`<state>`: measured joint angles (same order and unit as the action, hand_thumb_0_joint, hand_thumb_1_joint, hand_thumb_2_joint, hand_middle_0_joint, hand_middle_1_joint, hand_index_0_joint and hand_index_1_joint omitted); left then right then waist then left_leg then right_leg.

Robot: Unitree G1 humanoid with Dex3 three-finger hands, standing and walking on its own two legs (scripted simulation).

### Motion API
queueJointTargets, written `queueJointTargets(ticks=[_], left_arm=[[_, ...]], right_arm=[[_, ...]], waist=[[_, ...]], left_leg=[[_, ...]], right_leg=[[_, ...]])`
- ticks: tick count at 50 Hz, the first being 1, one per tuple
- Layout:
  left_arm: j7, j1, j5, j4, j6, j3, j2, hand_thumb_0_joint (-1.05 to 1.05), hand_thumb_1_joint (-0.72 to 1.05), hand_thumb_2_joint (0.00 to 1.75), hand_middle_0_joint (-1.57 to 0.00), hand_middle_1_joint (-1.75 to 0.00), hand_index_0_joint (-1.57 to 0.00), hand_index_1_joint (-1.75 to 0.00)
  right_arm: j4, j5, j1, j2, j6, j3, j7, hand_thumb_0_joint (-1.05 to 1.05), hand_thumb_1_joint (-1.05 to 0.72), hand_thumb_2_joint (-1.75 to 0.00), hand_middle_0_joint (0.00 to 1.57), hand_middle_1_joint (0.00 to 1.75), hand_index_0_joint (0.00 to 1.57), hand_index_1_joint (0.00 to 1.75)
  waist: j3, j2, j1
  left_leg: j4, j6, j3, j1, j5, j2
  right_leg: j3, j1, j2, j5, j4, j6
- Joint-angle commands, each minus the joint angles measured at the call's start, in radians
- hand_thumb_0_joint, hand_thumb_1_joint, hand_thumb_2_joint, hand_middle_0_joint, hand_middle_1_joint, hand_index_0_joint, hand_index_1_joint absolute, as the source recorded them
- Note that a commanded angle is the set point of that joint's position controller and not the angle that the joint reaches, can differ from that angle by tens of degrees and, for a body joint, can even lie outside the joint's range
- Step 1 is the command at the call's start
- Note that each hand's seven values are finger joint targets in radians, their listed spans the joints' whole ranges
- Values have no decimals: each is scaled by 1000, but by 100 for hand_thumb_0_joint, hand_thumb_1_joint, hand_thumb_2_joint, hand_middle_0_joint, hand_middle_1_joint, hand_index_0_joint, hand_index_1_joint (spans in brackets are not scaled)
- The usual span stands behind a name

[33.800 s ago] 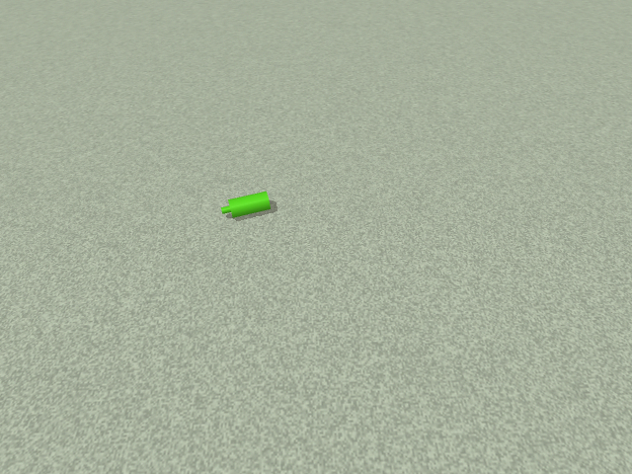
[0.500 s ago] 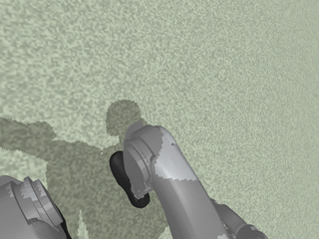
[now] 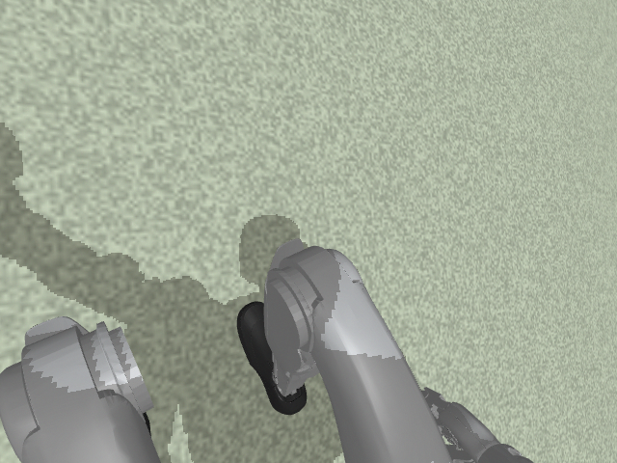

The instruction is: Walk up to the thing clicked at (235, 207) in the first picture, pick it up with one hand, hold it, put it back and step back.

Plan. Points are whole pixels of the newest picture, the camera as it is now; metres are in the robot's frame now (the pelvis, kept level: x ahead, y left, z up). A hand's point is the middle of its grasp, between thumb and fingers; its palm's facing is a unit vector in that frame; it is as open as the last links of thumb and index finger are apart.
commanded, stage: settle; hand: left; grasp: from above
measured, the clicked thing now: out of the picture +0.49 +0.37 -0.25
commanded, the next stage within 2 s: lift in 0.40 s
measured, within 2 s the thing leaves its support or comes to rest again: neither
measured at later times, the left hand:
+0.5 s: hand out of the picture +0.48 +0.34 -0.15, palm faces -0.45 -0.09 -0.89, open 10.9 cm
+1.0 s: hand out of the picture +0.42 +0.35 -0.04, palm faces -0.48 -0.14 -0.86, open 11.0 cm
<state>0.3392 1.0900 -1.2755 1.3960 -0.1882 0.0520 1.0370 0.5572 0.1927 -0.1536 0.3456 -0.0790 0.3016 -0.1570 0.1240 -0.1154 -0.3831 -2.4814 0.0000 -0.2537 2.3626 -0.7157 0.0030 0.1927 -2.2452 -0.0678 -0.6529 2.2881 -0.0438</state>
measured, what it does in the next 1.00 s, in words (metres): rises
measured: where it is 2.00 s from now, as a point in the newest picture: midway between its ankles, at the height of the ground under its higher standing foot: (213, 417)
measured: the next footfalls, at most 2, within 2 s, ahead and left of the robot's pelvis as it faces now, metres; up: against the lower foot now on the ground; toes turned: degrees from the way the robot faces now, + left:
none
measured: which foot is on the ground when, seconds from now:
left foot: down 0.00-1.00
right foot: down 0.00-1.00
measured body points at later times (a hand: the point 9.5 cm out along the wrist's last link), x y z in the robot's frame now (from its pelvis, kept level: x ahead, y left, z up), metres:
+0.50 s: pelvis -0.01 +0.00 +0.02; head +0.25 +0.12 +0.36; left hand +0.50 +0.35 -0.10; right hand +0.07 -0.26 -0.06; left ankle +0.06 +0.12 -0.29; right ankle +0.12 -0.11 -0.29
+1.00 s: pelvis -0.01 +0.00 +0.08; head +0.21 +0.10 +0.46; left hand +0.44 +0.35 +0.01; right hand +0.09 -0.27 -0.02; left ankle +0.06 +0.12 -0.29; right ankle +0.12 -0.11 -0.29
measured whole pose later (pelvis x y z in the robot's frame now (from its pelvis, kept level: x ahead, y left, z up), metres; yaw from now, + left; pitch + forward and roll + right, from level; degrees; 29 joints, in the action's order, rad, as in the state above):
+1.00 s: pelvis -0.01 +0.00 +0.08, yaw +8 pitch +37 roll -9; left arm -0.04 0.85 -1.07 0.95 -0.19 0.00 0.77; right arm 0.58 0.05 -0.20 0.29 0.13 0.09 -0.04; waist -0.10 0.03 -0.22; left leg -2.16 -0.02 -0.11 2.18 -0.63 0.01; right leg 0.07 -2.10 -0.02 -0.62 2.07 -0.03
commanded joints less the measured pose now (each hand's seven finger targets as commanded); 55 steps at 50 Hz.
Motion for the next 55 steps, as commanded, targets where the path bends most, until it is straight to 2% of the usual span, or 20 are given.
queueJointTargets(ticks=[1,10,15,16,23,24,25,26,27,28,29,31,36,39,42,45,47,52,54,55], left_arm=[[-8,336,28,-235,19,7,182,0,65,69,-99,-66,-101,-64],[-115,343,56,-285,37,-32,98,0,77,71,-107,-68,-110,-65],[-149,375,65,-305,30,-25,102,0,76,72,-108,-68,-110,-66],[-151,388,65,-332,27,-17,122,0,76,71,-107,-69,-110,-66],[-172,413,68,-366,25,-3,134,0,74,80,-108,-69,-109,-68],[-175,409,70,-368,25,-10,117,0,73,74,-107,-75,-110,-72],[-177,404,72,-378,26,-7,116,0,66,70,-99,-67,-102,-64],[-182,376,70,-358,32,3,124,0,68,70,-101,-75,-105,-71],[-189,378,77,-379,33,-9,112,0,63,70,-95,-67,-97,-63],[-195,386,78,-404,33,7,129,0,64,72,-99,-75,-103,-71],[-204,371,84,-403,38,7,126,0,71,71,-99,-76,-104,-71],[-228,347,110,-410,46,4,100,0,72,76,-100,-79,-104,-75],[-293,294,148,-499,56,17,95,0,74,78,-99,-83,-104,-78],[-322,266,166,-567,31,34,103,0,72,79,-98,-84,-102,-79],[-338,223,194,-611,10,35,72,0,73,78,-99,-80,-103,-76],[-342,191,211,-666,-8,37,50,0,70,80,-97,-80,-101,-76],[-336,153,222,-661,-9,29,9,0,73,81,-98,-83,-102,-78],[-322,76,241,-698,-5,7,-44,0,66,82,-92,-84,-96,-80],[-319,39,254,-729,2,1,-64,0,67,82,-92,-85,-97,-80],[-319,36,261,-727,7,-8,-84,0,68,82,-93,-84,-97,-80]], right_arm=[[12,-23,-218,317,26,-141,9,0,-91,-90,20,30,20,30],[3,-56,-238,282,85,-174,26,0,-91,-90,20,30,20,30],[-6,-65,-242,273,109,-182,47,0,-91,-90,20,30,20,30],[-11,-66,-235,271,114,-184,53,0,-91,-90,20,30,20,30],[-14,-71,-245,263,139,-192,72,0,-91,-90,20,30,20,30],[-11,-72,-250,257,142,-195,75,0,-92,-91,20,30,20,30],[-10,-75,-255,258,145,-198,76,0,-89,-90,20,30,20,30],[-10,-77,-259,268,147,-205,78,0,-93,-91,20,30,20,30],[-14,-76,-254,247,152,-199,78,0,-89,-90,20,30,20,30],[-10,-80,-274,256,157,-206,80,0,-93,-91,20,30,20,30],[-15,-84,-266,248,162,-211,82,0,-92,-91,20,30,20,30],[-11,-89,-276,245,170,-220,84,0,-92,-91,20,30,20,30],[-16,-106,-278,237,194,-246,96,0,-91,-91,20,30,20,30],[-21,-115,-268,221,205,-255,107,0,-91,-91,20,30,20,30],[-21,-127,-257,212,210,-273,119,0,-91,-90,20,30,20,30],[-20,-140,-245,191,211,-287,129,0,-91,-90,20,30,20,30],[-13,-146,-236,188,211,-300,133,0,-91,-90,20,30,20,30],[-6,-167,-213,155,203,-319,145,0,-91,-90,20,30,20,30],[2,-175,-208,149,198,-325,150,0,-90,-90,20,30,20,30],[2,-177,-200,147,195,-330,153,0,-90,-90,20,30,20,30]], waist=[[-736,664,-21],[-763,570,-4],[-767,560,2],[-798,555,20],[-849,589,33],[-863,586,32],[-876,596,41],[-859,591,48],[-897,584,50],[-904,575,46],[-917,571,64],[-899,566,64],[-964,553,102],[-993,543,125],[-984,517,139],[-1010,529,162],[-973,516,165],[-984,458,191],[-997,437,204],[-977,431,198]], left_leg=[[255,6,107,-629,354,-35],[298,-5,130,-578,289,-20],[318,-4,140,-573,271,-9],[319,-6,145,-575,259,-10],[348,-2,152,-621,272,-4],[349,-4,152,-637,281,-6],[354,-3,155,-654,298,-3],[354,-2,154,-658,316,2],[354,-8,164,-656,321,-5],[355,-11,168,-648,331,3],[371,-11,170,-656,320,0],[387,-14,177,-647,298,4],[430,-17,179,-716,338,6],[460,-20,192,-714,303,11],[502,-23,192,-755,274,14],[560,-23,184,-823,267,10],[599,-23,168,-859,256,9],[696,-36,172,-898,191,0],[732,-37,168,-939,218,-2],[753,-36,159,-952,201,-5]], right_leg=[[58,328,-22,296,-189,99],[34,347,-12,254,-214,94],[20,339,-4,232,-229,99],[16,347,-6,219,-233,101],[5,340,2,216,-244,105],[3,346,1,226,-246,102],[0,349,4,237,-249,104],[-1,341,7,246,-255,107],[-8,376,1,254,-257,102],[-10,395,6,265,-269,101],[-16,398,5,254,-272,102],[-21,405,8,236,-294,103],[-37,433,12,253,-325,106],[-55,470,15,229,-352,106],[-64,450,19,200,-388,109],[-74,453,23,197,-405,105],[-76,430,28,186,-426,106],[-90,536,26,184,-488,88],[-92,577,29,205,-514,82],[-91,576,27,197,-524,83]])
